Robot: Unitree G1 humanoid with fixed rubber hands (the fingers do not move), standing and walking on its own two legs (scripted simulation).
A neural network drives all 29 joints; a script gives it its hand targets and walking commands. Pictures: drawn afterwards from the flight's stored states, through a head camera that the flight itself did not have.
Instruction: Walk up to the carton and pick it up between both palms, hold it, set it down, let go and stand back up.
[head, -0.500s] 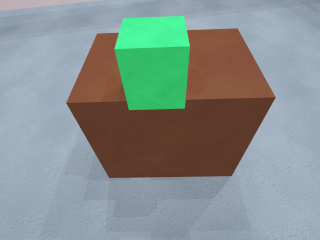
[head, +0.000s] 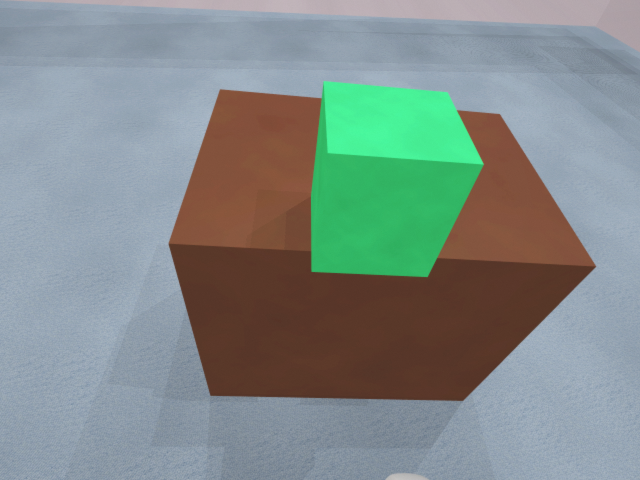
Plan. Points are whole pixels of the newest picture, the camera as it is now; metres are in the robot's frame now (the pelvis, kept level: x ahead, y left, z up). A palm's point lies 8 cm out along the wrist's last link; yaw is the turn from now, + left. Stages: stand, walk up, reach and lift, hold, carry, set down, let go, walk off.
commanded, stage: walk up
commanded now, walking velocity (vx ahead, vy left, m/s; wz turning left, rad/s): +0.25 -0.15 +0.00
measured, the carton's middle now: (378, 183) +0.57 -0.09 +0.05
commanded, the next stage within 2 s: none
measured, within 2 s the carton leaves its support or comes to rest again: neither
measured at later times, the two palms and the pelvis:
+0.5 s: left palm (251, 371) +0.32 +0.12 -0.15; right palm out of the picture -0.04 -0.26 -0.13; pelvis +0.14 -0.08 -0.03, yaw +0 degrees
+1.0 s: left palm (256, 479) +0.16 +0.10 -0.12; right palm out of the picture +0.08 -0.41 -0.17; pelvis +0.13 -0.17 -0.01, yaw -2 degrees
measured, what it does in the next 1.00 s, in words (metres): steps to the right: right foot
